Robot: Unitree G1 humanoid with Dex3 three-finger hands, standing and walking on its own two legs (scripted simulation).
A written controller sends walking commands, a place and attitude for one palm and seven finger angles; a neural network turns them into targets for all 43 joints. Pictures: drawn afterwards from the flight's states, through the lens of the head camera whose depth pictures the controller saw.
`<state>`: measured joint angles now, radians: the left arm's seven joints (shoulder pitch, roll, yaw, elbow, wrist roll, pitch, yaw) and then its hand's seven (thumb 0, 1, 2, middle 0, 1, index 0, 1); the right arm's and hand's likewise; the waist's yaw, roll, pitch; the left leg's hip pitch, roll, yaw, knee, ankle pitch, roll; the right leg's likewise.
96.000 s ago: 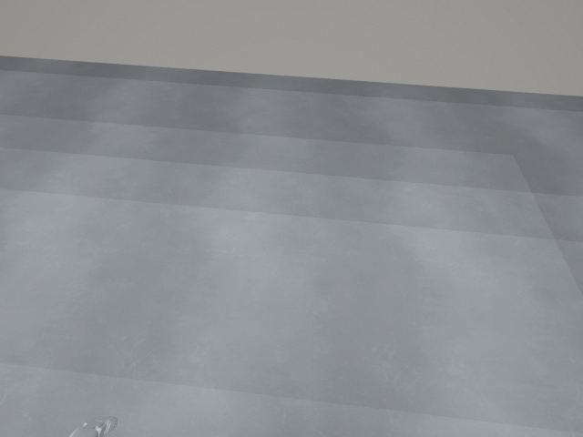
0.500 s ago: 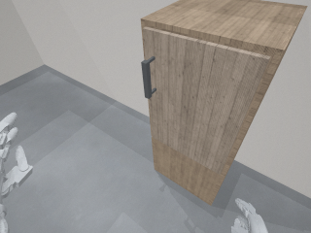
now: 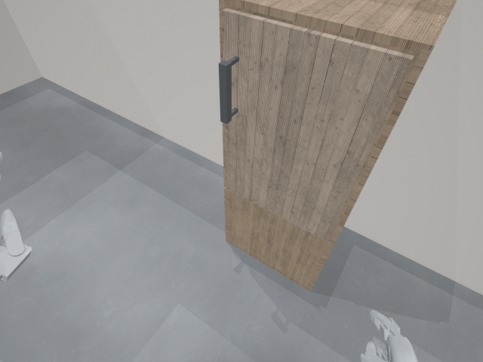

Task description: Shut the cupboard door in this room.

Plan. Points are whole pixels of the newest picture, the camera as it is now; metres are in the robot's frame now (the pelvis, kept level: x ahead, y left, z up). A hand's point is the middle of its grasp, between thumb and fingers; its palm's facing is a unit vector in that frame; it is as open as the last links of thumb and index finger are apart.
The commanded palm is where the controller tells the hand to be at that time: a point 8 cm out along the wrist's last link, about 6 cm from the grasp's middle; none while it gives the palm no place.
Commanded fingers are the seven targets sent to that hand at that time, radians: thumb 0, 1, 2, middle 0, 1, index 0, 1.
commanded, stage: step back with the hand held close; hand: left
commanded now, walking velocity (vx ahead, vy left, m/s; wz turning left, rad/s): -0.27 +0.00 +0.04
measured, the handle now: (230, 90) +0.71 +0.08 +0.09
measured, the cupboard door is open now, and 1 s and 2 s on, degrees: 0 0 0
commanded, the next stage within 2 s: stop stepping back and stand still in 0.96 s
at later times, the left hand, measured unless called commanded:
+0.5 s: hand out of the picture +0.13 +0.28 +0.19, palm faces +0.51 -0.70 -0.49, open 7.4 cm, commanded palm +0.07 +0.30 +0.20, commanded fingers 0.00 0.90 0.90 -0.20 -0.30 -0.20 -0.30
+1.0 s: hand out of the picture +0.08 +0.30 +0.18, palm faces +0.42 -0.80 -0.44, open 7.4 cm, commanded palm +0.01 +0.32 +0.20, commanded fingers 0.00 0.90 0.90 -0.20 -0.30 -0.20 -0.30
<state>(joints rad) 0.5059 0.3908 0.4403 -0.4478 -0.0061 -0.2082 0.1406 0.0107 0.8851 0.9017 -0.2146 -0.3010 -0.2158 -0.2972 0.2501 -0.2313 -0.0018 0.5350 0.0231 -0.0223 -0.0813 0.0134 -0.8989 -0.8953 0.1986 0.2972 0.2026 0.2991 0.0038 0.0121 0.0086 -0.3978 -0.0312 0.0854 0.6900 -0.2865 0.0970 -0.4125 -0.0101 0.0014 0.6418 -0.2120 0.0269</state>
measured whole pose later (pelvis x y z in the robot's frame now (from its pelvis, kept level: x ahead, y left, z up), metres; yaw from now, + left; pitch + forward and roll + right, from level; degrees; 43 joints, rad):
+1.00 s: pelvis -0.13 +0.02 +0.02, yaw +0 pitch +3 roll -6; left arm 0.51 0.45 0.46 -0.46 -0.04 -0.25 0.12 0.01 0.88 0.90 -0.21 -0.30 -0.22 -0.30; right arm 0.21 -0.21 -0.01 0.62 0.00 -0.09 -0.07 0.01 -0.90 -0.90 0.20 0.30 0.20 0.30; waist -0.01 0.02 -0.04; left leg -0.48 0.03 0.02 0.45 -0.03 0.09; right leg -0.32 0.11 0.03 0.77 -0.43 0.00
